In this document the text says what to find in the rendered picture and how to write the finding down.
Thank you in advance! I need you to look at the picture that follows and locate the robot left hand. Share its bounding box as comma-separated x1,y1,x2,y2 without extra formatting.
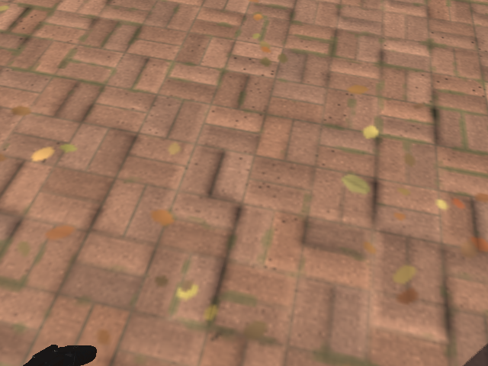
23,345,97,366

